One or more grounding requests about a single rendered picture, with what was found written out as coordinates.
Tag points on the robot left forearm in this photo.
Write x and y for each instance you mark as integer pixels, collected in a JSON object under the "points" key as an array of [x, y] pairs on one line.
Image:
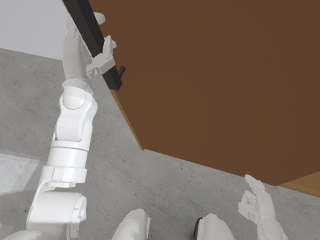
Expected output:
{"points": [[71, 139]]}

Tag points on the wardrobe door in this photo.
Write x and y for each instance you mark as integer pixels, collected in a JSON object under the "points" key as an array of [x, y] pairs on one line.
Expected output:
{"points": [[232, 85], [311, 181]]}

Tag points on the right robot hand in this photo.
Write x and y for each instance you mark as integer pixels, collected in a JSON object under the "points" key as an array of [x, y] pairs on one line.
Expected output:
{"points": [[262, 205]]}

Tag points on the robot right foot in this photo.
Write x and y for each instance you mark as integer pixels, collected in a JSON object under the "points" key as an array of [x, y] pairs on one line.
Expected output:
{"points": [[196, 229]]}

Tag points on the handle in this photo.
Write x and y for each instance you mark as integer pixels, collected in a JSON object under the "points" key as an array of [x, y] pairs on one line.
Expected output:
{"points": [[85, 21]]}

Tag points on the left robot hand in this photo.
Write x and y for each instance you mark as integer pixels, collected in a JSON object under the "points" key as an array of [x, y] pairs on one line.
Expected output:
{"points": [[76, 55]]}

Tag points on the right robot shin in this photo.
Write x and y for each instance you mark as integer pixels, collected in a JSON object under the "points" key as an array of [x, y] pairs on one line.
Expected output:
{"points": [[211, 215]]}

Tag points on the left robot upper arm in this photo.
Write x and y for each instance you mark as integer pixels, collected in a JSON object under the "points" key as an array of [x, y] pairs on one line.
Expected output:
{"points": [[55, 216]]}

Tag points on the robot right forearm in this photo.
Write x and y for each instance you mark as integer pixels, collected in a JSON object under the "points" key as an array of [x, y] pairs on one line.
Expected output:
{"points": [[270, 229]]}

